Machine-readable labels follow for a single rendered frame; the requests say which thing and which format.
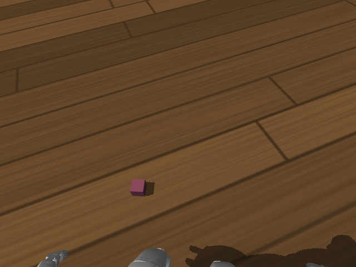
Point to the cube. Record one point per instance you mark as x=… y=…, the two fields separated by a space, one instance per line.
x=138 y=187

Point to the left robot hand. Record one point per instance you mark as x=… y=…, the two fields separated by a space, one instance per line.
x=53 y=259

